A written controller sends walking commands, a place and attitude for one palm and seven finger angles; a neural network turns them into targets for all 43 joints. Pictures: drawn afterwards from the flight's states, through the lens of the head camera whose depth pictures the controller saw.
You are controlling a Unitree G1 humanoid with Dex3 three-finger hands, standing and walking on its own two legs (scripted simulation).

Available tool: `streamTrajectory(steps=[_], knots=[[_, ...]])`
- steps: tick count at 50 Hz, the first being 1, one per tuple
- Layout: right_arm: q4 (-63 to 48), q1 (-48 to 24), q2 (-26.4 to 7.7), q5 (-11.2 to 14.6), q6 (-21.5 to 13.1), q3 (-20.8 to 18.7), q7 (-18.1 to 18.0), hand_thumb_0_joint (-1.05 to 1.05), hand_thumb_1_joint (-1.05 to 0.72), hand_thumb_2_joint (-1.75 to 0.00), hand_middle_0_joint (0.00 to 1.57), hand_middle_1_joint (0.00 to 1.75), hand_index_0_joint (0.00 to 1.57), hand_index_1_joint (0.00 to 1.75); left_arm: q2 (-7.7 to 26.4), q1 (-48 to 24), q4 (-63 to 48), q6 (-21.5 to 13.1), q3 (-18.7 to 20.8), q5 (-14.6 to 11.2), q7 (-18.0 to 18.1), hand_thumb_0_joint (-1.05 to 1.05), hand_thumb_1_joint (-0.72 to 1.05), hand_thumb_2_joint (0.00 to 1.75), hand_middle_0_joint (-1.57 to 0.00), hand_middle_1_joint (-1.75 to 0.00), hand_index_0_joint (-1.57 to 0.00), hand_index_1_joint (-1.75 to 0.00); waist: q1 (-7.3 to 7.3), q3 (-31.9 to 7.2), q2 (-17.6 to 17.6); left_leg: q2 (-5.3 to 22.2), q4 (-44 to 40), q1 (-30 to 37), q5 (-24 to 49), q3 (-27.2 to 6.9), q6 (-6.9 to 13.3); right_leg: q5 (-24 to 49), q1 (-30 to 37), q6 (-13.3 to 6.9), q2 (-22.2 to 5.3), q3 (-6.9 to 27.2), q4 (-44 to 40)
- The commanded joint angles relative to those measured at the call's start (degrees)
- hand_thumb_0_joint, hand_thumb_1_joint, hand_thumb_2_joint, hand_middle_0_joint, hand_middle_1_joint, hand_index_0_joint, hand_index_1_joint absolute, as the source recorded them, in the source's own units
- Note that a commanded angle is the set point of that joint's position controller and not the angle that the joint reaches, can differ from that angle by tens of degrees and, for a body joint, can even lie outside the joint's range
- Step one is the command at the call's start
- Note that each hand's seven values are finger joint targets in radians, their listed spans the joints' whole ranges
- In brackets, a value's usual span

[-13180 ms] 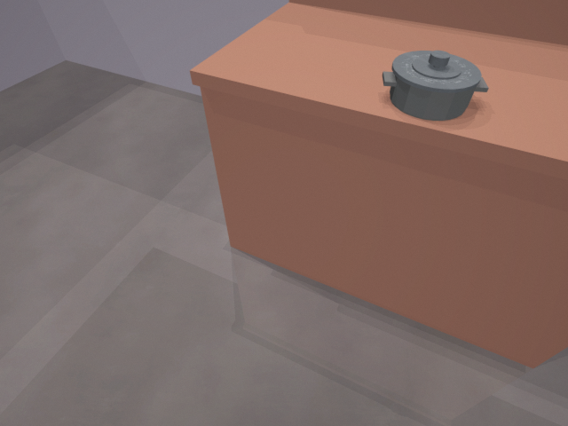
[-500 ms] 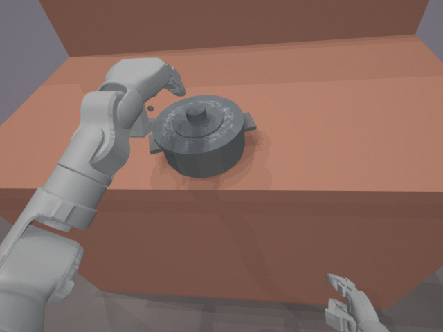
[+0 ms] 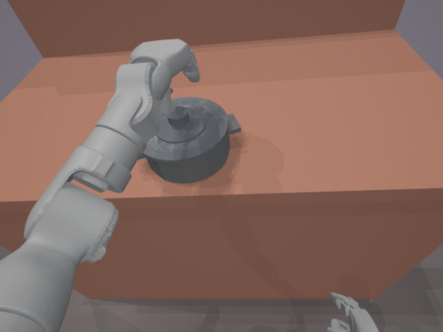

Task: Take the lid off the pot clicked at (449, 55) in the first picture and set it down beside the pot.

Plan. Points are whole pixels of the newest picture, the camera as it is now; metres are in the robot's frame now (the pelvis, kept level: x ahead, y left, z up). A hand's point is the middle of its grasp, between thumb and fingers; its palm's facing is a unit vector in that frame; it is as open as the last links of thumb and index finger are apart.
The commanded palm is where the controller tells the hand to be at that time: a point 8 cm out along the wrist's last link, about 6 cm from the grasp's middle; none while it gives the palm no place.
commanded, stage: move the open hand above the knob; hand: left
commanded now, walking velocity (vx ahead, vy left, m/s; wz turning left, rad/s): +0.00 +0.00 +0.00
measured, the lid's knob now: (178, 116) +0.48 +0.08 +0.16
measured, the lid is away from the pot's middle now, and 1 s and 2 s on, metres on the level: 0.00 0.00 0.00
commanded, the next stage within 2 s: lower the open fingers around the knob in 1.26 s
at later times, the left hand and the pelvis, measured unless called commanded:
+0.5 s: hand (162, 94) +0.45 +0.09 +0.22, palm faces -0.13 -0.03 -0.99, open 9.9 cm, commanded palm +0.42 +0.09 +0.29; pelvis +0.00 +0.01 +0.00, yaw +0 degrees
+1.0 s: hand (164, 94) +0.45 +0.09 +0.23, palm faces -0.08 -0.04 -1.00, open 9.9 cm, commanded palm +0.41 +0.10 +0.29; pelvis +0.00 +0.01 +0.00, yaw +0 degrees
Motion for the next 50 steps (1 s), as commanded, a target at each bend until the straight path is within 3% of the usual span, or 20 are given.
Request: streamTrajectory(steps=[1,4,7,9,12,15,16,17,20,21,25,26,29,31,35,36,42,44,47,50], knots=[[-8.2,-4.2,-6.0,-0.5,-2.6,-2.3,-0.3,0.00,-0.90,-0.90,0.20,0.30,0.20,0.30,13.8,-29.7,-7.8,-0.2,9.4,0.8,2.5,0.00,-0.38,1.69,-0.88,-0.08,-0.88,-0.08,0.63,-25.6,-10.4,0.5,0.3,8.2,16.8,-3.0,0.8,26.5,11.7,0.1,-0.8,2.9,-2.5],[-8.7,-5.4,-5.0,-0.2,-2.6,-1.9,0.0,0.00,-0.90,-0.90,0.20,0.30,0.20,0.30,10.8,-29.5,-6.2,0.6,6.2,2.5,1.7,0.00,-0.38,1.69,-0.88,-0.08,-0.88,-0.08,0.57,-22.7,-10.9,0.5,-0.1,7.7,16.5,-2.3,0.8,26.3,9.5,0.2,-0.6,2.8,-2.3],[-9.8,-6.1,-5.2,-0.3,-2.5,-2.0,0.2,0.00,-0.90,-0.90,0.20,0.30,0.20,0.30,14.4,-28.8,-11.9,-0.3,9.4,1.7,1.5,0.00,-0.38,1.69,-0.88,-0.08,-0.88,-0.08,1.52,-25.9,-10.4,0.5,-0.1,9.0,18.7,-2.7,1.0,28.1,12.3,0.2,-0.7,3.1,-2.2],[-9.9,-6.3,-4.7,-0.1,-2.6,-2.2,0.4,0.00,-0.90,-0.90,0.20,0.30,0.20,0.30,10.8,-28.6,-12.4,0.2,6.2,2.2,1.0,0.00,-0.38,1.69,-0.88,-0.08,-0.88,-0.08,0.83,-24.4,-10.5,0.6,0.5,10.0,20.5,-2.6,1.1,29.0,10.4,0.1,-0.5,2.6,-2.0],[-9.7,-6.3,-5.4,-0.1,-2.2,-2.1,0.5,0.00,-0.90,-0.90,0.20,0.30,0.20,0.30,15.8,-27.2,-13.0,0.1,10.6,1.4,1.4,0.00,-0.38,1.69,-0.88,-0.08,-0.88,-0.08,1.68,-23.6,-10.6,0.7,-0.2,9.1,17.9,-2.7,1.0,26.6,10.6,0.1,-0.4,2.6,-2.6],[-9.7,-7.0,-4.6,0.3,-2.6,-2.1,0.5,0.00,-0.90,-0.90,0.20,0.30,0.20,0.30,10.3,-29.8,-14.7,0.3,5.5,1.7,1.4,0.00,-0.38,1.69,-0.88,-0.08,-0.88,-0.08,0.73,-22.7,-9.1,0.8,0.1,10.9,18.3,-3.1,0.9,24.6,7.6,-0.2,-0.1,2.0,-2.3],[-9.7,-6.4,-5.3,0.3,-2.5,-2.8,0.8,0.00,-0.90,-0.90,0.20,0.30,0.20,0.30,10.3,-29.2,-17.2,-0.7,6.4,-0.1,1.8,0.00,-0.38,1.69,-0.88,-0.08,-0.88,-0.08,0.56,-24.1,-8.0,0.9,0.8,12.3,20.1,-3.5,1.0,25.1,7.9,-0.3,-0.6,2.1,-2.7],[-10.1,-7.4,-4.7,0.1,-2.8,-2.4,1.0,0.00,-0.90,-0.90,0.20,0.30,0.20,0.30,13.9,-31.0,-19.6,-0.6,8.4,1.3,2.0,0.00,-0.38,1.69,-0.88,-0.08,-0.88,-0.08,1.32,-26.9,-7.0,1.0,0.6,13.4,19.8,-3.6,0.9,24.8,8.9,-0.3,-0.2,2.4,-2.1],[-8.9,-7.3,-4.9,0.1,-2.0,-1.9,0.4,0.00,-0.90,-0.90,0.20,0.30,0.20,0.30,12.8,-26.1,-11.4,0.9,8.3,1.7,2.3,0.00,-0.38,1.69,-0.88,-0.08,-0.88,-0.08,1.28,-21.4,-11.2,1.1,-0.4,9.2,15.8,-2.9,0.6,22.0,7.3,-0.2,-0.1,1.9,-2.7],[-8.9,-6.9,-5.6,0.3,-1.6,-2.3,0.7,0.00,-0.90,-0.90,0.20,0.30,0.20,0.30,10.2,-26.7,-13.8,-0.1,6.6,-0.3,2.5,0.00,-0.38,1.69,-0.88,-0.08,-0.88,-0.08,0.60,-21.6,-9.4,1.2,-0.2,10.2,16.5,-3.3,0.4,21.9,6.6,-0.4,-0.5,1.6,-2.9],[-9.1,-8.7,-4.3,0.7,-1.5,-1.6,0.8,0.00,-0.90,-0.90,0.20,0.30,0.20,0.30,7.3,-30.7,-13.4,0.6,3.0,1.3,2.6,0.00,-0.38,1.69,-0.88,-0.08,-0.88,-0.08,0.02,-20.2,-8.6,1.3,-0.5,11.3,13.8,-4.0,0.1,17.4,3.1,-0.5,0.2,1.0,-2.7],[-8.9,-7.7,-5.0,0.5,-1.5,-2.2,0.8,0.00,-0.90,-0.90,0.20,0.30,0.20,0.30,7.5,-30.9,-14.9,-0.2,4.2,-0.5,3.0,0.00,-0.38,1.69,-0.88,-0.08,-0.88,-0.08,-0.15,-21.2,-8.2,1.3,0.1,12.2,15.1,-4.4,0.2,18.2,3.5,-0.7,-0.1,1.0,-2.9],[-9.3,-8.6,-4.0,0.2,-2.2,-1.7,0.9,0.00,-0.90,-0.90,0.20,0.30,0.20,0.30,9.4,-32.5,-16.8,0.0,4.9,1.4,3.2,0.00,-0.38,1.69,-0.88,-0.08,-0.88,-0.08,0.79,-25.6,-7.4,1.3,0.3,13.8,17.9,-4.7,0.0,20.1,5.5,-0.8,0.1,1.3,-1.8],[-9.0,-7.9,-5.0,0.0,-1.5,-2.1,1.2,0.00,-0.90,-0.90,0.20,0.30,0.20,0.30,9.7,-28.8,-15.6,-0.3,6.8,-0.3,3.7,0.00,-0.38,1.69,-0.88,-0.08,-0.88,-0.08,0.95,-24.7,-8.2,1.6,0.5,13.1,19.6,-4.8,-0.2,21.1,6.2,-1.0,-0.3,1.2,-2.2],[-9.0,-9.4,-4.5,0.2,-0.2,-1.2,1.2,0.00,-0.90,-0.90,0.20,0.30,0.20,0.30,8.4,-25.9,-10.7,1.3,5.6,1.4,3.6,0.00,-0.38,1.69,-0.88,-0.08,-0.88,-0.08,1.36,-19.1,-11.3,1.7,-1.0,9.0,14.1,-3.7,-0.4,17.6,4.5,-0.7,0.0,0.7,-2.7],[-9.4,-8.8,-5.1,0.1,0.0,-1.7,1.2,0.00,-0.90,-0.90,0.20,0.30,0.20,0.30,8.0,-24.7,-12.5,0.4,6.4,-0.4,3.8,0.00,-0.38,1.69,-0.88,-0.08,-0.88,-0.08,1.32,-19.9,-11.1,1.6,-0.7,9.5,15.0,-3.9,-0.2,18.6,5.5,-0.8,-0.4,0.8,-3.0],[-10.5,-10.0,-4.3,0.1,-0.6,-1.4,1.0,0.00,-0.90,-0.90,0.20,0.30,0.20,0.30,12.7,-29.8,-18.8,-0.1,8.1,1.5,4.2,0.00,-0.38,1.69,-0.88,-0.08,-0.88,-0.08,1.86,-25.3,-7.7,1.7,-0.4,11.9,16.7,-4.2,-0.1,19.0,7.7,-0.9,-0.1,1.6,-2.1],[-10.0,-9.7,-4.0,0.3,-0.4,-1.3,1.0,0.00,-0.90,-0.90,0.20,0.30,0.20,0.30,8.6,-28.9,-16.2,0.7,4.7,1.8,3.9,0.00,-0.38,1.69,-0.88,-0.08,-0.88,-0.08,1.10,-22.3,-8.3,1.9,-0.4,11.7,16.5,-4.0,-0.3,18.3,5.0,-0.9,0.0,1.0,-2.2],[-10.6,-9.8,-4.5,0.2,-0.5,-1.6,1.2,0.00,-0.90,-0.90,0.20,0.30,0.20,0.30,12.2,-26.5,-19.2,0.1,8.3,0.9,3.9,0.00,-0.38,1.69,-0.88,-0.08,-0.88,-0.08,2.11,-25.1,-9.2,1.9,-0.4,11.9,17.7,-3.9,-0.2,19.9,7.9,-0.7,-0.1,1.4,-2.1],[-10.5,-10.2,-4.5,0.4,-0.4,-1.6,1.4,0.00,-0.90,-0.90,0.20,0.30,0.20,0.30,10.6,-25.4,-18.9,0.7,6.8,1.2,3.6,0.00,-0.38,1.69,-0.88,-0.08,-0.88,-0.08,1.95,-22.5,-9.3,1.9,-0.4,11.0,16.7,-3.7,-0.1,19.2,6.8,-0.8,0.0,1.2,-2.2]])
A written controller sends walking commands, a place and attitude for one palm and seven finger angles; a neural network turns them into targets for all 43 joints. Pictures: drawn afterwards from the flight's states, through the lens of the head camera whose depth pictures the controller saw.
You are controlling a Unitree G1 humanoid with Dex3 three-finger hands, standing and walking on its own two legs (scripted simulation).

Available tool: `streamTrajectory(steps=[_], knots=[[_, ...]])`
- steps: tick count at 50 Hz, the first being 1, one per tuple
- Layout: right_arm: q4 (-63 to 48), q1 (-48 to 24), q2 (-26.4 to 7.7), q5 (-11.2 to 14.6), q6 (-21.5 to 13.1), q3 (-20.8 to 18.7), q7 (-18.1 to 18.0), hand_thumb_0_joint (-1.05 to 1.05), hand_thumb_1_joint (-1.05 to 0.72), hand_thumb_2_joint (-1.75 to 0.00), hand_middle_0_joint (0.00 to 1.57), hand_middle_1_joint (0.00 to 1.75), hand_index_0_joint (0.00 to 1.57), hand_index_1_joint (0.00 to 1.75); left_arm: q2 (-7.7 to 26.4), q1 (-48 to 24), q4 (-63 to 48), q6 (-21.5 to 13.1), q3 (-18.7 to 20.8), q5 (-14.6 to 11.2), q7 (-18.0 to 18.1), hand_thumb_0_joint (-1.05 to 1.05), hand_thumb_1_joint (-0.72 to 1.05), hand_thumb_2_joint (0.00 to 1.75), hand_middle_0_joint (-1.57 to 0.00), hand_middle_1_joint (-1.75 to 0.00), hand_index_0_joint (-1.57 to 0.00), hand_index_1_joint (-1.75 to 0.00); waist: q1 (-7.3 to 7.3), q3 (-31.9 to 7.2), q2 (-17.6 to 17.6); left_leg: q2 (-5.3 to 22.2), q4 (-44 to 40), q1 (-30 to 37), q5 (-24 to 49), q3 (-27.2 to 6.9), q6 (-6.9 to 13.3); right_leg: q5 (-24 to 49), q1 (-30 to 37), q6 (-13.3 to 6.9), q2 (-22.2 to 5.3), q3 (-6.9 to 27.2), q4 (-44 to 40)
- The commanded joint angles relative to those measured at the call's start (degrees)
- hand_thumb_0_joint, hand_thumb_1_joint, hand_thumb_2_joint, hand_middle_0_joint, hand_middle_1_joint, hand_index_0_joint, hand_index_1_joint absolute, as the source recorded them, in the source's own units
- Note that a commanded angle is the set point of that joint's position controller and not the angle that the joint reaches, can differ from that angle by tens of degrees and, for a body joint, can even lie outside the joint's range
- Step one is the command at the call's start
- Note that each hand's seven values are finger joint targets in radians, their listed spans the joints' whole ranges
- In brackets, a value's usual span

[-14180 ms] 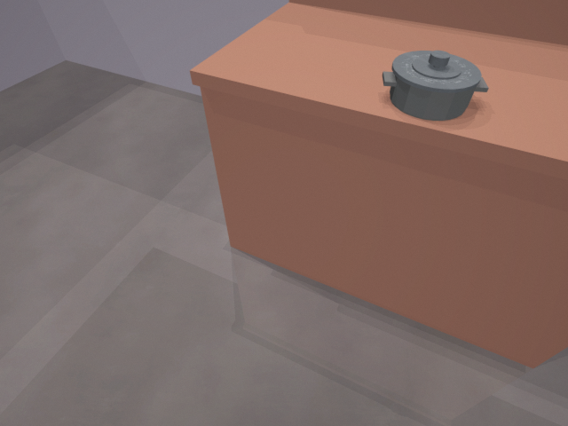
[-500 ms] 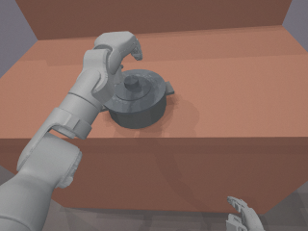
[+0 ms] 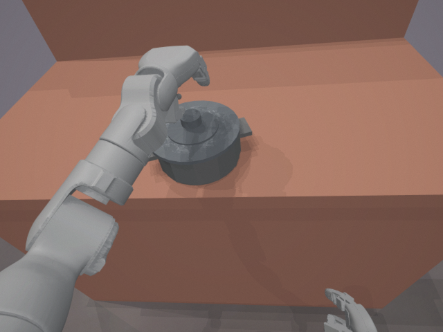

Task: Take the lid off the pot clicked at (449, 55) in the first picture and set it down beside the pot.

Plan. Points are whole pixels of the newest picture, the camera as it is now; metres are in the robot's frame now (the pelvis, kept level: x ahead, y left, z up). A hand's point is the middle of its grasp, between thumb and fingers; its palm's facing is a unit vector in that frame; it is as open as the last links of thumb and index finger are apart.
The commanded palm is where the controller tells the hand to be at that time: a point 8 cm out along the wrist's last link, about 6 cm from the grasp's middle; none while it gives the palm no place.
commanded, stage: move the open hand above the knob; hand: left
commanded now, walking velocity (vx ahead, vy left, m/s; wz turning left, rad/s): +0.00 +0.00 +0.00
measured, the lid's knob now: (190, 118) +0.47 +0.07 +0.16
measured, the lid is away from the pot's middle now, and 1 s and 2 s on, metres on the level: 0.00 0.00 0.00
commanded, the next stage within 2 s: lower the open fingers around the knob in 0.26 s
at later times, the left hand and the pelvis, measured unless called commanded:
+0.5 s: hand (174, 106) +0.43 +0.08 +0.22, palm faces -0.11 -0.03 -0.99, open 9.9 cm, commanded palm +0.40 +0.08 +0.28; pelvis -0.01 -0.01 +0.00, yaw +1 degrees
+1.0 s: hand (186, 120) +0.43 +0.07 +0.19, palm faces -0.19 -0.05 -0.98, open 9.9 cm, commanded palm +0.40 +0.08 +0.24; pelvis +0.00 -0.01 +0.00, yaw +0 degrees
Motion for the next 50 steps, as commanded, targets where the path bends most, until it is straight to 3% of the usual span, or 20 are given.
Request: streamTrajectory(steps=[1,4,6,7,10,11,14,16,20,21,24,27,30,31,37,38,40,42,46,50], knots=[[-9.8,-8.4,-5.4,0.3,-2.5,-2.0,0.1,0.00,-0.90,-0.90,0.20,0.30,0.20,0.30,10.2,-27.2,-11.5,-0.4,7.6,-0.3,2.4,0.00,-0.38,1.69,-0.88,-0.08,-0.88,-0.08,0.28,-21.8,-9.9,2.5,0.2,10.2,17.0,-4.2,-0.8,19.6,6.4,-1.6,0.3,1.0,-2.4],[-9.1,-9.1,-5.1,0.4,-2.2,-1.3,-0.2,0.00,-0.90,-0.90,0.20,0.30,0.20,0.30,12.2,-28.1,-9.2,0.6,7.8,1.4,2.2,0.00,-0.38,1.69,-0.88,-0.08,-0.88,-0.08,0.40,-18.6,-10.5,2.4,-0.7,8.2,13.3,-3.4,-0.8,17.2,5.0,-1.5,0.6,1.0,-2.7],[-9.8,-9.0,-5.6,0.4,-2.5,-1.8,-0.2,0.00,-0.90,-0.90,0.20,0.30,0.20,0.30,13.6,-29.2,-14.4,-0.8,9.5,-0.6,2.6,0.00,-0.38,1.69,-0.88,-0.08,-0.88,-0.08,0.49,-21.5,-9.1,2.3,-0.2,9.5,14.6,-4.1,-0.7,18.2,6.9,-1.6,0.1,1.3,-2.5],[-10.5,-10.3,-4.8,0.3,-3.0,-1.5,-0.1,0.00,-0.90,-0.90,0.20,0.30,0.20,0.30,14.6,-30.5,-16.6,-0.9,9.1,0.9,2.4,0.00,-0.38,1.69,-0.88,-0.08,-0.88,-0.08,1.06,-24.3,-8.1,2.1,-0.1,10.4,15.4,-3.8,-0.7,19.3,8.2,-1.5,0.3,1.9,-1.8],[-9.8,-10.0,-4.9,0.4,-2.6,-1.4,0.0,0.00,-0.90,-0.90,0.20,0.30,0.20,0.30,13.0,-28.0,-13.8,0.2,8.1,1.4,2.0,0.00,-0.38,1.69,-0.88,-0.08,-0.88,-0.08,0.75,-21.4,-8.2,2.4,0.0,9.8,16.6,-3.7,-1.0,19.7,6.3,-1.6,0.5,1.3,-1.8],[-9.9,-9.3,-5.4,0.4,-2.4,-1.8,0.2,0.00,-0.90,-0.90,0.20,0.30,0.20,0.30,11.3,-25.6,-14.1,-0.5,7.9,-0.8,2.1,0.00,-0.38,1.69,-0.88,-0.08,-0.88,-0.08,0.29,-21.0,-8.2,2.4,0.3,10.0,16.6,-4.2,-0.9,19.3,6.1,-1.7,0.2,1.1,-2.4],[-10.0,-10.7,-5.1,0.4,-2.3,-1.3,-0.1,0.00,-0.90,-0.90,0.20,0.30,0.20,0.30,14.7,-26.2,-14.9,0.2,9.6,1.1,1.8,0.00,-0.38,1.69,-0.88,-0.08,-0.88,-0.08,1.05,-21.0,-9.7,2.3,-0.1,8.7,14.8,-3.3,-0.8,19.4,7.1,-1.4,0.3,1.5,-2.2],[-10.3,-10.7,-5.2,0.7,-2.2,-1.8,0.1,0.00,-0.90,-0.90,0.20,0.30,0.20,0.30,11.0,-25.0,-16.2,-0.5,7.3,-1.2,1.7,0.00,-0.38,1.69,-0.88,-0.08,-0.88,-0.08,0.09,-20.4,-9.1,2.3,0.6,9.8,15.4,-3.8,-0.7,19.4,6.0,-1.5,0.0,1.2,-2.5],[-9.4,-10.9,-4.9,0.8,-1.8,-1.0,-0.4,0.00,-0.90,-0.90,0.20,0.30,0.20,0.30,10.4,-27.3,-11.3,0.6,5.3,0.3,0.7,0.00,-0.38,1.69,-0.88,-0.08,-0.88,-0.08,-0.37,-16.9,-9.1,2.1,-0.4,8.2,10.4,-3.3,-0.9,15.1,3.1,-1.4,0.5,1.0,-2.8],[-9.4,-9.7,-5.6,0.7,-1.6,-1.6,-0.4,0.00,-0.90,-0.90,0.20,0.30,0.20,0.30,10.8,-25.5,-11.1,-0.1,6.9,-1.6,0.9,0.00,-0.38,1.69,-0.88,-0.08,-0.88,-0.08,-0.55,-17.0,-9.6,2.0,-0.1,8.1,10.0,-3.8,-0.8,15.0,3.6,-1.4,0.2,1.0,-3.3],[-9.9,-10.6,-4.4,0.7,-2.2,-1.3,-0.4,0.00,-0.90,-0.90,0.20,0.30,0.20,0.30,9.3,-30.0,-12.7,-0.3,4.3,0.1,0.5,0.00,-0.38,1.69,-0.88,-0.08,-0.88,-0.08,-0.53,-20.1,-8.4,1.8,0.1,9.9,11.0,-3.9,-0.7,15.4,4.1,-1.4,0.5,1.1,-2.3],[-9.5,-9.6,-5.1,0.2,-2.0,-1.1,-0.7,0.00,-0.90,-0.90,0.20,0.30,0.20,0.30,14.8,-29.6,-11.0,-0.8,9.1,0.5,0.9,0.00,-0.38,1.69,-0.88,-0.08,-0.88,-0.08,0.32,-22.1,-9.7,1.6,-0.4,8.1,10.5,-3.7,-0.7,16.7,7.6,-1.3,0.3,1.8,-2.4],[-9.3,-9.4,-4.7,0.4,-2.2,-1.3,-0.5,0.00,-0.90,-0.90,0.20,0.30,0.20,0.30,9.3,-30.0,-9.6,-0.6,4.9,0.4,0.6,0.00,-0.38,1.69,-0.88,-0.08,-0.88,-0.08,-0.42,-20.2,-9.2,1.7,-0.2,8.8,11.8,-3.7,-0.7,17.6,5.5,-1.4,0.5,1.3,-2.3],[-9.5,-8.6,-5.3,0.3,-2.1,-1.9,-0.3,0.00,-0.90,-0.90,0.20,0.30,0.20,0.30,9.5,-27.6,-10.5,-1.2,6.3,-1.4,0.9,0.00,-0.38,1.69,-0.88,-0.08,-0.88,-0.08,-0.44,-21.0,-8.7,1.8,0.3,9.3,13.0,-4.2,-0.6,18.6,6.3,-1.6,0.2,1.2,-2.5],[-9.9,-9.0,-5.0,0.2,-2.0,-1.5,-0.3,0.00,-0.90,-0.90,0.20,0.30,0.20,0.30,11.8,-26.4,-10.1,-1.4,7.6,0.3,0.9,0.00,-0.38,1.69,-0.88,-0.08,-0.88,-0.08,0.28,-21.7,-9.5,1.7,-0.3,8.0,12.9,-3.6,-0.6,19.9,8.6,-1.3,0.4,1.7,-2.1],[-9.6,-8.5,-4.9,0.2,-1.9,-1.6,-0.3,0.00,-0.90,-0.90,0.20,0.30,0.20,0.30,9.3,-26.5,-9.0,-1.1,5.6,0.1,0.9,0.00,-0.38,1.69,-0.88,-0.08,-0.88,-0.08,-0.32,-20.0,-10.5,1.7,-0.3,7.9,12.8,-3.6,-0.4,20.0,7.4,-1.3,0.7,1.4,-2.6],[-8.8,-7.7,-5.5,0.2,-1.9,-1.5,-0.6,0.00,-0.90,-0.90,0.20,0.30,0.20,0.30,12.4,-25.6,-5.7,-0.6,8.3,0.4,1.2,0.00,-0.38,1.69,-0.88,-0.08,-0.88,-0.08,0.02,-18.0,-11.0,1.8,-0.9,6.4,10.3,-3.2,-0.5,17.9,7.0,-1.1,0.7,1.5,-3.0],[-9.7,-8.2,-5.1,0.1,-2.4,-1.8,-0.5,0.00,-0.90,-0.90,0.20,0.30,0.20,0.30,12.8,-27.7,-11.6,-1.8,8.5,0.1,1.5,0.00,-0.38,1.69,-0.88,-0.08,-0.88,-0.08,0.33,-22.4,-9.1,1.6,-0.7,8.5,12.1,-3.5,-0.4,19.6,9.3,-1.2,0.5,1.9,-2.5],[-9.7,-7.2,-5.5,0.2,-2.5,-2.7,-0.1,0.00,-0.90,-0.90,0.20,0.30,0.20,0.30,8.8,-24.3,-12.1,-2.1,6.4,-1.5,1.7,0.00,-0.38,1.69,-0.88,-0.08,-0.88,-0.08,-0.44,-21.9,-7.7,1.7,0.2,10.2,15.2,-3.9,-0.2,21.7,8.0,-1.5,0.5,1.5,-2.7],[-8.8,-7.2,-5.5,0.2,-2.2,-2.1,-0.4,0.00,-0.90,-0.90,0.20,0.30,0.20,0.30,10.6,-22.1,-6.9,-1.1,7.5,-0.1,2.0,0.00,-0.38,1.69,-0.88,-0.08,-0.88,-0.08,-0.06,-18.3,-11.0,1.6,-0.6,6.9,11.9,-3.0,-0.3,20.4,7.8,-1.0,0.8,1.7,-3.0]])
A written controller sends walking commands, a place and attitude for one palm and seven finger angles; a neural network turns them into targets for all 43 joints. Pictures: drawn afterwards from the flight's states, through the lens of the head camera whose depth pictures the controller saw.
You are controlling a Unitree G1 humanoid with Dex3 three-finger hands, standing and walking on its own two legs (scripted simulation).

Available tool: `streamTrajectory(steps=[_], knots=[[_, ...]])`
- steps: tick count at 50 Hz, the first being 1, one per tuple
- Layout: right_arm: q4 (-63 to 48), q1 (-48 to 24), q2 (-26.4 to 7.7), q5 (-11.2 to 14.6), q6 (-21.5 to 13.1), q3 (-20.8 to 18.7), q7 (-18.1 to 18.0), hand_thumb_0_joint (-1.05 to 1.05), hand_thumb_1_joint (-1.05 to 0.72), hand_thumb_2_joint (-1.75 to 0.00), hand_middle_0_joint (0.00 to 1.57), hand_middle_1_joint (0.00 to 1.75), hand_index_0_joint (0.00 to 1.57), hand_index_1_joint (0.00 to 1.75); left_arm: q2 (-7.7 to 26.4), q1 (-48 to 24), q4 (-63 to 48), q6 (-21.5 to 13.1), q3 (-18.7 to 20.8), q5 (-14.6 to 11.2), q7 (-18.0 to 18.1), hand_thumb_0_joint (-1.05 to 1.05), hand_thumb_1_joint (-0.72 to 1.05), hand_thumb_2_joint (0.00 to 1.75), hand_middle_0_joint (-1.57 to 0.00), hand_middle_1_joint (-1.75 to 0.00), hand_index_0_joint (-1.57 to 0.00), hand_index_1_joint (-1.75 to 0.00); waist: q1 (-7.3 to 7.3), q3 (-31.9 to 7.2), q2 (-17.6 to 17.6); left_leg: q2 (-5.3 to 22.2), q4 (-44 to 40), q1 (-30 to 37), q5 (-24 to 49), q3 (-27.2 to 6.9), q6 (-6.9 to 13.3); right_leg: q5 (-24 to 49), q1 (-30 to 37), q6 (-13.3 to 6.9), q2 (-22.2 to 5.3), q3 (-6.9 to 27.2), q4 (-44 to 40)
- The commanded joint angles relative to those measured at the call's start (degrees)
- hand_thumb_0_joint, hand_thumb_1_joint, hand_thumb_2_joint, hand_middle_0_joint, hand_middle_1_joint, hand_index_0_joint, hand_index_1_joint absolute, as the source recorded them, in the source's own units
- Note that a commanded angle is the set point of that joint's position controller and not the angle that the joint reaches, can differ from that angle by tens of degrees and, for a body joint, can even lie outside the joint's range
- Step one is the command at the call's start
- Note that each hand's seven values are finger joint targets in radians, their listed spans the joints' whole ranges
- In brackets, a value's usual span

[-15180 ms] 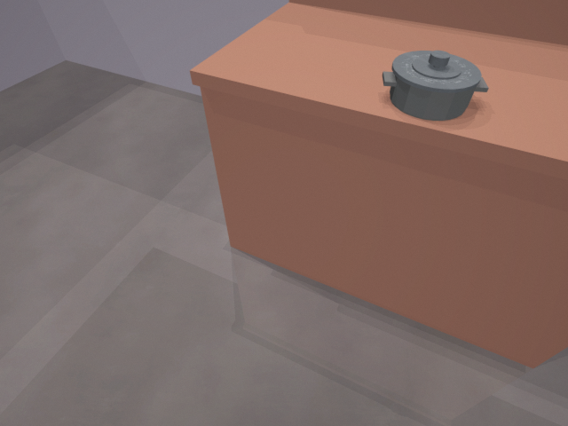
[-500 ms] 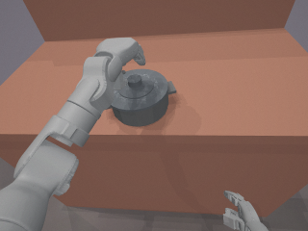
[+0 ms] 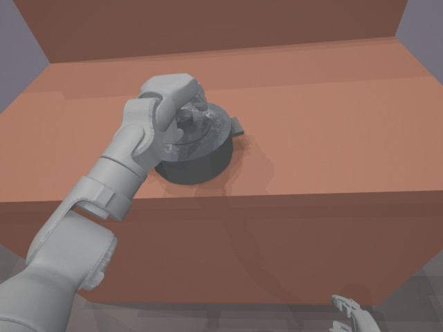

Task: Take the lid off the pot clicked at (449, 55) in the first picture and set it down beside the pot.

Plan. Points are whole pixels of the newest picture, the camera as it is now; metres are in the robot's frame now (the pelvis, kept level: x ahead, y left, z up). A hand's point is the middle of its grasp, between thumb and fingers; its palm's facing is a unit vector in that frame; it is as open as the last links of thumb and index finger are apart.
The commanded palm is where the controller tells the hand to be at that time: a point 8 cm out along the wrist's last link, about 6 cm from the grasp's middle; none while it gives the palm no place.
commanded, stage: lower the open fingers around the knob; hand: left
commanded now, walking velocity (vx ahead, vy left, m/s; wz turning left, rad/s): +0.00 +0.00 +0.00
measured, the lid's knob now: (182, 119) +0.48 +0.08 +0.16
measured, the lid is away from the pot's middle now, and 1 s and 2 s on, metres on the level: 0.00 0.00 0.01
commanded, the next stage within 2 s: close the fingers and squeeze the knob in 0.38 s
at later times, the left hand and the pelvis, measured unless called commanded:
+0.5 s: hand (178, 125) +0.44 +0.08 +0.17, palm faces -0.22 -0.04 -0.98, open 9.9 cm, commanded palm +0.42 +0.09 +0.23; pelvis +0.00 +0.00 +0.00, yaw +1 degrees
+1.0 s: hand (176, 127) +0.43 +0.08 +0.17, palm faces -0.20 -0.06 -0.98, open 8.7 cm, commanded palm +0.41 +0.09 +0.23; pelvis +0.00 +0.00 +0.00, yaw +0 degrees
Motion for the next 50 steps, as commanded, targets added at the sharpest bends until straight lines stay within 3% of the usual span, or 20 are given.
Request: streamTrajectory(steps=[1,2,5,10,11,12,14,21,22,24,25,29,31,35,39,41,45,46,47,50], knots=[[-9.6,-8.2,-5.3,0.1,-2.3,-1.8,-0.1,0.00,-0.90,-0.90,0.20,0.30,0.20,0.30,9.9,-27.2,-11.3,-0.4,7.1,-0.5,2.7,0.00,-0.38,1.69,-0.88,-0.08,-0.88,-0.08,0.46,-20.7,-9.9,0.9,-0.6,7.2,13.2,-3.1,0.5,21.3,7.5,-0.5,-0.4,1.8,-2.8],[-9.8,-9.1,-4.5,0.0,-2.5,-1.5,0.0,0.00,-0.90,-0.90,0.20,0.30,0.20,0.30,11.3,-27.5,-11.8,-0.3,7.6,0.9,2.7,0.00,-0.38,1.69,-0.88,-0.08,-0.88,-0.08,1.08,-22.6,-9.3,0.9,-0.5,8.1,13.7,-3.0,0.4,21.4,8.2,-0.4,-0.2,2.1,-2.2],[-9.2,-8.7,-4.7,0.3,-2.1,-1.3,0.2,0.00,-0.90,-0.90,0.20,0.30,0.20,0.30,9.8,-25.6,-8.1,0.5,6.3,1.2,2.9,0.00,-0.38,1.69,-0.88,-0.08,-0.88,-0.08,0.55,-19.2,-10.0,1.1,-0.7,7.1,12.5,-3.1,0.2,19.6,5.7,-0.5,0.3,1.5,-2.4],[-9.0,-9.0,-4.4,0.2,-1.9,-1.4,-0.2,0.00,-0.90,-0.90,0.20,0.30,0.20,0.30,8.4,-28.9,-9.2,0.5,4.8,1.1,3.3,0.00,-0.38,1.69,-0.88,-0.08,-0.88,-0.08,-0.08,-19.1,-9.4,0.8,-0.8,7.4,10.9,-3.1,0.3,18.7,5.1,-0.4,0.2,1.6,-2.8],[-9.1,-8.2,-5.0,0.1,-1.9,-1.9,-0.2,0.00,-0.90,-0.90,0.20,0.30,0.20,0.30,9.2,-28.8,-10.8,-0.1,6.0,-0.3,3.7,0.00,-0.38,1.69,-0.88,-0.08,-0.88,-0.08,-0.32,-20.4,-8.3,0.7,-0.4,8.0,11.2,-3.4,0.5,19.1,5.8,-0.6,-0.1,1.6,-3.0],[-8.5,-8.5,-4.5,0.1,-1.9,-1.4,-0.4,0.00,-0.90,-0.90,0.20,0.30,0.20,0.30,11.2,-29.5,-8.7,0.1,6.9,1.4,3.9,0.00,-0.38,1.69,-0.88,-0.08,-0.88,-0.08,0.05,-21.1,-8.8,0.8,-0.5,7.9,11.7,-3.3,0.3,19.2,6.0,-0.6,0.3,1.8,-2.4],[-8.3,-8.5,-4.3,0.3,-1.7,-1.2,-0.4,0.00,-0.90,-0.90,0.20,0.30,0.20,0.30,6.8,-29.0,-6.3,0.6,3.5,1.4,3.7,0.00,-0.38,1.69,-0.88,-0.08,-0.88,-0.08,-0.52,-18.6,-9.6,0.9,-0.8,7.2,10.3,-3.2,0.1,17.6,4.0,-0.4,0.3,1.3,-2.7],[-8.3,-7.8,-4.8,-0.2,-1.4,-1.7,-0.3,0.00,-0.90,-0.90,0.20,0.30,0.20,0.30,6.3,-29.8,-6.6,0.3,4.2,0.1,4.0,0.00,-0.38,1.69,-0.88,-0.08,-0.88,-0.08,-0.67,-20.8,-9.1,0.8,0.0,8.5,13.2,-3.8,0.2,20.4,5.1,-0.8,0.0,1.2,-2.5],[-8.2,-8.0,-4.4,-0.2,-1.5,-1.3,-0.2,0.00,-0.90,-0.90,0.20,0.30,0.20,0.30,8.9,-30.7,-6.3,0.4,5.9,1.5,4.0,0.00,-0.38,1.69,-0.88,-0.08,-0.88,-0.08,0.00,-22.4,-10.4,1.0,-0.4,8.3,14.0,-3.9,0.1,21.0,6.5,-0.7,0.3,1.4,-1.9],[-7.9,-7.9,-4.4,-0.1,-1.5,-1.1,-0.3,0.00,-0.90,-0.90,0.20,0.30,0.20,0.30,7.5,-30.5,-4.0,0.9,4.7,1.6,3.9,0.00,-0.38,1.69,-0.88,-0.08,-0.88,-0.08,-0.20,-20.2,-10.6,0.9,-0.6,7.2,12.9,-3.5,0.1,20.5,5.7,-0.6,0.2,1.2,-2.2],[-8.0,-8.0,-4.5,-0.1,-1.6,-1.2,-0.3,0.00,-0.90,-0.90,0.20,0.30,0.20,0.30,7.9,-30.9,-4.6,0.8,5.2,1.5,3.9,0.00,-0.27,1.38,-0.83,-0.08,-0.83,-0.08,0.00,-20.5,-10.8,0.8,-0.7,7.3,13.3,-3.6,0.2,21.0,6.1,-0.6,0.3,1.3,-2.1],[-8.4,-8.0,-4.3,-0.1,-1.6,-1.2,0.0,0.00,-0.90,-0.90,0.20,0.30,0.20,0.30,7.4,-29.3,-5.2,0.7,4.8,1.4,3.7,0.00,-0.22,1.36,-0.86,-0.08,-0.86,-0.08,0.14,-20.5,-10.0,0.9,-0.6,7.9,14.3,-3.8,0.2,21.2,6.0,-0.7,0.3,1.1,-2.1],[-8.2,-7.2,-5.3,-0.3,-1.4,-1.6,-0.2,0.00,-0.90,-0.90,0.20,0.30,0.20,0.30,9.8,-28.3,-5.4,0.3,7.8,0.1,4.0,0.00,-0.20,1.35,-0.87,-0.08,-0.87,-0.08,0.25,-20.2,-10.3,0.8,-0.8,7.0,13.2,-3.7,0.3,20.9,7.0,-0.7,0.0,1.2,-2.6],[-8.8,-8.4,-4.4,-0.2,-1.8,-1.3,-0.1,0.00,-0.90,-0.90,0.20,0.30,0.20,0.30,8.4,-28.9,-6.8,0.5,5.5,1.4,3.7,0.00,-0.15,1.33,-0.90,-0.08,-0.90,-0.08,0.42,-20.5,-10.0,0.8,-0.7,7.6,13.5,-3.3,0.3,21.3,6.8,-0.5,0.2,1.6,-2.4],[-8.7,-8.5,-4.4,0.0,-1.7,-1.4,0.3,0.00,-0.90,-0.90,0.20,0.30,0.20,0.30,8.7,-28.4,-7.8,0.4,5.8,1.5,3.7,0.00,-0.10,1.30,-0.80,-0.37,-0.80,-0.37,0.40,-20.3,-9.5,1.1,-0.7,8.2,14.5,-3.7,0.1,21.0,6.0,-0.8,0.4,1.2,-2.1],[-9.0,-8.2,-5.1,-0.1,-1.4,-1.9,0.3,0.00,-0.90,-0.90,0.20,0.30,0.20,0.30,8.3,-26.9,-9.4,-0.1,6.1,-0.2,3.9,0.00,-0.07,1.29,-0.78,-0.45,-0.78,-0.45,0.06,-20.7,-9.3,1.1,-0.3,8.7,15.1,-4.0,0.3,21.1,6.2,-0.9,0.1,1.2,-2.5],[-8.7,-8.8,-4.4,0.1,-1.5,-1.3,0.3,0.00,-0.90,-0.90,0.20,0.30,0.20,0.30,7.7,-28.2,-8.3,0.6,4.8,1.1,3.9,0.00,-0.02,1.25,-0.76,-0.56,-0.76,-0.56,0.28,-19.8,-9.3,1.0,-0.8,8.0,13.0,-3.6,0.1,19.6,5.7,-0.7,0.5,1.2,-2.4],[-8.9,-8.4,-5.0,0.0,-1.4,-1.9,0.4,0.00,-0.90,-0.90,0.20,0.30,0.20,0.30,8.1,-28.2,-10.8,-0.1,5.7,-0.3,4.1,0.00,0.00,1.24,-0.76,-0.58,-0.76,-0.58,-0.02,-20.7,-8.9,1.0,-0.6,8.6,13.9,-4.0,0.2,20.1,6.1,-0.9,0.1,1.2,-2.5],[-9.1,-9.0,-4.4,-0.1,-1.6,-1.6,0.3,0.00,-0.90,-0.90,0.20,0.30,0.20,0.30,10.1,-28.5,-10.9,0.0,7.1,1.0,4.1,0.00,0.01,1.23,-0.76,-0.61,-0.76,-0.61,0.73,-22.2,-9.7,1.1,-0.6,8.9,14.2,-3.7,0.2,20.5,7.2,-0.7,0.4,1.6,-2.2],[-9.0,-9.4,-4.1,0.2,-1.3,-1.4,0.6,0.00,-0.90,-0.90,0.20,0.30,0.20,0.30,6.0,-28.0,-10.4,0.6,3.3,0.9,3.9,0.00,0.05,1.20,-0.75,-0.67,-0.75,-0.67,0.14,-20.8,-8.5,1.2,-0.5,9.5,15.4,-4.1,-0.1,20.2,5.0,-0.9,0.6,1.0,-2.1]])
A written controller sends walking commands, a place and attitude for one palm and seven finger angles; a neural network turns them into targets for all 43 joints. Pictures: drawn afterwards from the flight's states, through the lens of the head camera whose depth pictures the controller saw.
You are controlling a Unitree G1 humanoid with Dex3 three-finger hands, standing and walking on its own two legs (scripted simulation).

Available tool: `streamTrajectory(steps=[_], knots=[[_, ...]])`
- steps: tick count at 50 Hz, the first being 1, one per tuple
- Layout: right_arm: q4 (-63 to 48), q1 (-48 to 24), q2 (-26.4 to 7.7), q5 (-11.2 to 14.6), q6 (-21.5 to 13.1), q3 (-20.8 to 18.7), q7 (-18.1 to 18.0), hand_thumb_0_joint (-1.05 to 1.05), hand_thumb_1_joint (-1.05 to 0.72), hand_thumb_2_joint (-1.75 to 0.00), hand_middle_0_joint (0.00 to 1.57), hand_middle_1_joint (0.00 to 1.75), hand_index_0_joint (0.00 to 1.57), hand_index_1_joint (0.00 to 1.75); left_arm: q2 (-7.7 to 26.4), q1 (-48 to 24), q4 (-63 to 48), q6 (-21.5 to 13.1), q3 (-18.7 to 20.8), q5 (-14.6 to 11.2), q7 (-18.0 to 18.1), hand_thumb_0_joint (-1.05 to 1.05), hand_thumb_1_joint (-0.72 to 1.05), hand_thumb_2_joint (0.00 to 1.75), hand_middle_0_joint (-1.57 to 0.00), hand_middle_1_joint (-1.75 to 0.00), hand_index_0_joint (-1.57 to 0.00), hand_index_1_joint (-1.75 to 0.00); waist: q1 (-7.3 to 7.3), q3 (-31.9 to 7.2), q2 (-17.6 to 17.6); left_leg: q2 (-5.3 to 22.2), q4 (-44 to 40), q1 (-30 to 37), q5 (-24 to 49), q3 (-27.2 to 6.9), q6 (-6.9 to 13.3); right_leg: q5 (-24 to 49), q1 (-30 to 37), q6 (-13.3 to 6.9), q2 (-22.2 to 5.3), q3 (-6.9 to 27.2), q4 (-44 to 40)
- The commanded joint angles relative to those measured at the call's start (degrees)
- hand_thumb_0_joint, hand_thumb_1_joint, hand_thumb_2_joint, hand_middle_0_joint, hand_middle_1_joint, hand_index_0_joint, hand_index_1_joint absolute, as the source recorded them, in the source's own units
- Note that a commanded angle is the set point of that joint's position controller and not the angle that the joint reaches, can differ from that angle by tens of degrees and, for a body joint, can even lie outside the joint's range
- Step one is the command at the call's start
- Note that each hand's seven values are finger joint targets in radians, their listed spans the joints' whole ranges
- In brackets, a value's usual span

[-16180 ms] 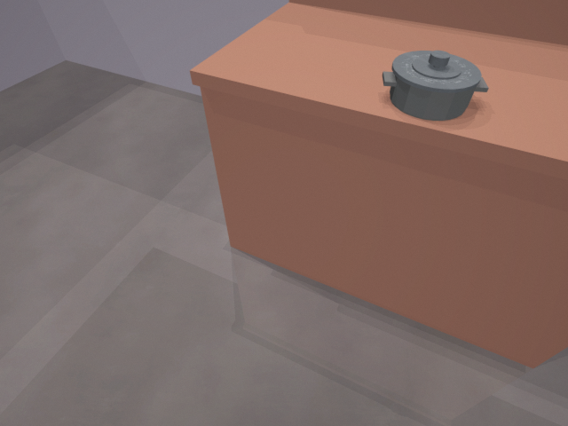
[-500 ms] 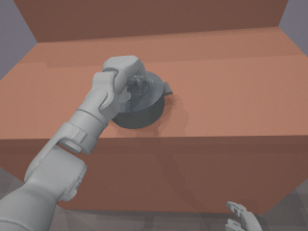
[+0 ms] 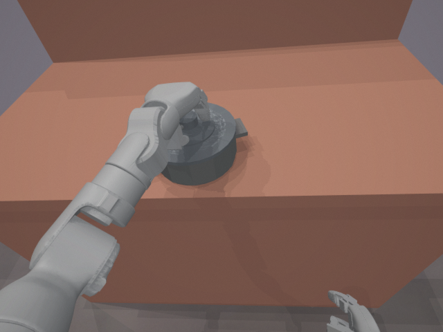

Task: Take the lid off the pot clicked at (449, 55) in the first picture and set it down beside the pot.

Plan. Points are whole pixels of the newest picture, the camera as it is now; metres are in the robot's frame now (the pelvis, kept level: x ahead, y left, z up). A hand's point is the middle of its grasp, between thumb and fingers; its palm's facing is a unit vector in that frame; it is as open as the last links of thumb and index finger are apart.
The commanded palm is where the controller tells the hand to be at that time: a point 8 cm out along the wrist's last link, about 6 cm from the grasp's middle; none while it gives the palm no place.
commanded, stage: close the fingers and squeeze the knob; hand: left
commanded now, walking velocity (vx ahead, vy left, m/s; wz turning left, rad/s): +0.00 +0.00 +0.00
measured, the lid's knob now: (187, 120) +0.47 +0.07 +0.16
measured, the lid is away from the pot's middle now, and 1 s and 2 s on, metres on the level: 0.00 0.01 0.00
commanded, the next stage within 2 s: lift the lid straight up in 0.92 s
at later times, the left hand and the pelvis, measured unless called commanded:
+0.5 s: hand (183, 126) +0.43 +0.07 +0.17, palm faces -0.22 -0.04 -0.98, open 6.7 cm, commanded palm +0.41 +0.08 +0.23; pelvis +0.00 +0.00 +0.00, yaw +0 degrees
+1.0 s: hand (184, 124) +0.44 +0.07 +0.17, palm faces -0.23 -0.05 -0.97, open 6.7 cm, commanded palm +0.42 +0.08 +0.23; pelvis +0.00 +0.00 +0.00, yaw +0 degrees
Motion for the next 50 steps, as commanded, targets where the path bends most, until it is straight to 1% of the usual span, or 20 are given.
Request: streamTrajectory(steps=[1,5,6,7,10,11,12,15,17,21,22,24,27,32,34,37,41,42,46,50], knots=[[-8.9,-7.5,-5.2,0.1,-2.0,-1.8,0.2,0.00,-0.90,-0.90,0.20,0.30,0.20,0.30,7.4,-29.0,-12.0,-0.2,5.4,-0.1,2.3,0.00,0.06,1.19,-0.75,-0.68,-0.75,-0.68,-0.38,-20.6,-7.7,1.6,-0.2,10.1,16.1,-4.1,-0.2,20.3,4.2,-1.4,0.5,0.9,-2.2],[-8.5,-8.6,-4.6,0.3,-1.8,-1.2,0.2,0.00,-0.90,-0.90,0.20,0.30,0.20,0.30,7.4,-30.6,-9.5,0.6,4.6,1.1,2.3,0.00,0.12,1.14,-0.76,-0.75,-0.76,-0.75,-0.17,-19.4,-8.8,1.4,-0.9,8.5,12.8,-3.8,-0.5,18.2,3.9,-1.2,0.9,1.0,-2.0],[-8.9,-8.0,-5.1,0.1,-1.8,-1.6,0.2,0.00,-0.90,-0.90,0.20,0.30,0.20,0.30,6.9,-30.2,-11.7,0.0,5.0,-0.4,2.5,0.00,0.14,1.13,-0.76,-0.76,-0.76,-0.76,-0.30,-20.4,-7.9,1.3,-0.5,9.2,13.4,-4.2,-0.3,18.6,4.2,-1.4,0.6,0.9,-2.1],[-8.7,-8.4,-4.6,0.0,-1.9,-1.2,0.2,0.00,-0.90,-0.90,0.20,0.30,0.20,0.30,9.3,-30.3,-10.6,0.2,6.6,1.1,2.5,0.00,0.15,1.11,-0.76,-0.77,-0.76,-0.77,0.37,-21.6,-9.4,1.3,-0.8,9.0,13.2,-4.1,-0.4,18.6,5.5,-1.2,0.8,1.1,-1.8],[-8.6,-8.7,-4.4,0.2,-1.9,-1.1,0.0,0.00,-0.90,-0.90,0.20,0.30,0.20,0.30,6.6,-32.2,-10.0,0.6,3.9,1.2,2.4,0.00,0.20,1.07,-0.77,-0.81,-0.77,-0.81,-0.16,-20.7,-9.3,1.3,-0.8,8.9,12.9,-4.0,-0.4,18.3,4.4,-1.2,0.9,1.1,-1.8],[-8.9,-8.1,-4.9,0.0,-1.8,-1.6,0.0,0.00,-0.90,-0.90,0.20,0.30,0.20,0.30,6.9,-29.8,-10.9,0.1,5.2,-0.4,2.6,0.00,0.21,1.06,-0.78,-0.82,-0.78,-0.82,-0.21,-21.4,-9.4,1.3,-0.3,9.1,13.6,-4.1,-0.2,19.1,5.2,-1.3,0.4,1.1,-2.1],[-8.5,-8.4,-4.6,-0.1,-1.8,-1.0,0.0,0.00,-0.90,-0.90,0.20,0.30,0.20,0.30,9.4,-30.3,-8.8,0.3,6.5,1.2,2.6,0.00,0.23,1.04,-0.78,-0.83,-0.78,-0.83,0.32,-21.3,-10.0,1.4,-0.7,8.3,13.1,-3.8,-0.4,19.0,5.7,-1.2,0.7,1.3,-1.7],[-8.4,-8.6,-4.3,0.1,-1.8,-1.0,0.0,0.00,-0.90,-0.90,0.20,0.30,0.20,0.30,6.2,-31.6,-7.8,0.9,3.7,1.0,2.3,0.00,0.27,0.99,-0.79,-0.86,-0.79,-0.86,-0.18,-20.1,-9.7,1.1,-0.8,8.1,12.7,-3.8,-0.3,19.0,4.8,-1.1,0.8,1.2,-1.9],[-8.4,-8.0,-4.5,-0.1,-1.8,-0.9,-0.1,0.00,-0.90,-0.90,0.20,0.30,0.20,0.30,8.4,-31.1,-7.6,0.5,6.0,1.1,2.5,0.00,0.27,1.04,-0.79,-0.82,-0.81,-0.84,0.22,-21.1,-9.6,1.2,-0.9,8.1,12.7,-4.0,-0.4,18.7,5.6,-1.2,0.7,1.2,-1.9],[-8.5,-7.5,-5.1,-0.2,-1.9,-1.4,-0.4,0.00,-0.90,-0.90,0.20,0.30,0.20,0.30,7.3,-30.8,-8.6,0.2,5.6,-0.2,2.3,0.00,0.30,1.08,-0.79,-0.81,-0.83,-0.83,-0.35,-21.0,-9.5,1.1,-0.5,8.2,13.6,-3.9,-0.1,20.3,5.9,-1.2,0.3,1.2,-2.2],[-8.2,-7.7,-4.7,-0.1,-1.9,-1.0,-0.4,0.00,-0.90,-0.90,0.20,0.30,0.20,0.30,9.0,-30.9,-7.0,0.4,6.4,1.4,2.2,0.00,0.31,1.09,-0.80,-0.81,-0.84,-0.84,0.15,-21.7,-10.1,1.2,-0.6,8.0,13.8,-3.6,-0.2,20.5,6.5,-1.1,0.7,1.4,-1.7],[-8.1,-7.9,-4.5,0.1,-1.9,-0.9,-0.4,0.00,-0.90,-0.90,0.20,0.30,0.20,0.30,5.5,-32.7,-6.8,0.7,3.1,1.2,1.9,0.00,0.34,1.09,-0.81,-0.81,-0.86,-0.85,-0.59,-19.2,-9.6,0.9,-0.9,7.8,12.0,-3.5,-0.2,19.0,4.4,-1.0,0.7,1.2,-2.3],[-7.8,-6.8,-5.0,-0.2,-2.0,-0.8,-0.9,0.00,-0.90,-0.90,0.20,0.30,0.20,0.30,9.5,-30.6,-4.1,0.6,6.9,1.5,2.2,0.00,0.37,1.10,-0.82,-0.82,-0.88,-0.86,0.03,-19.8,-10.8,0.9,-1.0,6.7,11.8,-3.5,-0.1,19.5,6.2,-1.0,0.7,1.5,-2.2],[-7.9,-7.0,-4.9,-0.1,-2.0,-0.9,-0.9,0.00,-0.90,-0.90,0.20,0.30,0.20,0.30,7.4,-32.0,-4.8,0.3,4.7,1.5,1.7,0.00,0.41,1.12,-0.85,-0.84,-0.92,-0.87,-0.45,-19.8,-9.5,1.0,-1.0,7.5,12.0,-3.3,-0.1,19.4,5.4,-1.0,0.6,1.4,-2.3],[-7.3,-6.5,-4.8,0.2,-1.9,-0.9,-0.9,0.00,-0.90,-0.90,0.20,0.30,0.20,0.30,5.1,-32.9,-2.4,0.9,2.9,1.5,1.8,0.00,0.42,1.13,-0.87,-0.85,-0.94,-0.88,-1.04,-17.0,-9.2,1.1,-1.1,7.4,11.0,-3.5,-0.2,17.7,2.8,-1.1,0.9,0.9,-2.5],[-8.0,-6.5,-4.9,-0.2,-2.3,-1.0,-0.8,0.00,-0.90,-0.90,0.20,0.30,0.20,0.30,8.1,-32.7,-4.6,0.3,5.5,1.6,2.1,0.00,0.44,1.14,-0.89,-0.86,-0.96,-0.89,-0.11,-21.3,-8.6,0.8,-0.9,8.2,11.6,-4.1,-0.1,18.2,5.6,-1.2,0.8,1.5,-2.1],[-8.0,-6.1,-5.3,-0.1,-2.3,-1.5,-1.0,0.00,-0.90,-0.90,0.20,0.30,0.20,0.30,5.8,-32.6,-5.0,0.1,4.4,0.0,1.9,0.00,0.47,1.16,-0.91,-0.86,-0.99,-0.90,-0.83,-19.5,-9.4,0.9,-0.9,7.8,11.4,-3.8,0.2,18.8,4.8,-1.2,0.4,1.3,-2.7],[-7.8,-6.4,-5.0,-0.1,-2.3,-1.1,-1.0,0.00,-0.90,-0.90,0.20,0.30,0.20,0.30,8.1,-32.0,-3.2,0.4,5.7,1.2,1.9,0.00,0.48,1.16,-0.92,-0.87,-0.99,-0.91,-0.31,-19.9,-10.5,1.0,-1.3,7.4,10.4,-3.6,0.0,17.8,5.4,-1.0,0.7,1.5,-2.6],[-7.4,-5.8,-5.6,-0.1,-2.2,-1.3,-1.3,0.00,-0.90,-0.90,0.20,0.30,0.20,0.30,6.2,-31.6,-1.2,0.4,4.7,0.1,1.9,0.00,0.51,1.18,-0.94,-0.88,-1.02,-0.92,-1.01,-17.1,-10.3,0.9,-1.2,6.5,9.9,-3.5,0.1,17.9,4.0,-1.1,0.5,1.3,-3.1],[-6.9,-5.7,-5.2,0.0,-2.5,-0.7,-1.7,0.00,-0.90,-0.90,0.20,0.30,0.20,0.30,7.7,-33.8,1.0,0.8,5.1,1.7,1.9,0.00,0.52,1.18,-0.95,-0.88,-1.03,-0.92,-0.72,-17.4,-10.9,0.8,-1.7,5.8,8.7,-3.3,0.1,16.7,4.4,-0.8,0.7,1.5,-2.9]])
